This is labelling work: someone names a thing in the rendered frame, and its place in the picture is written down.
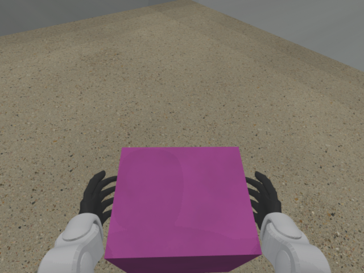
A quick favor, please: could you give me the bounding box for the left robot forearm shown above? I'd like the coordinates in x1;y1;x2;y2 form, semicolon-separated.
38;213;104;273

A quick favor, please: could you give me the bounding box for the right robot hand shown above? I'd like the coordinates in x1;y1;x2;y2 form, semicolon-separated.
245;171;282;230

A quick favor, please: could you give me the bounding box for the carton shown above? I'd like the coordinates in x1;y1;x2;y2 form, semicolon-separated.
104;147;262;273

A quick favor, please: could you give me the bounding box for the left robot hand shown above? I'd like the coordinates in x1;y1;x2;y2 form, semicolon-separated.
79;171;117;226

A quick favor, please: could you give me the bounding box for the right robot forearm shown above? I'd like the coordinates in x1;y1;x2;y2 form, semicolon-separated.
260;212;331;273

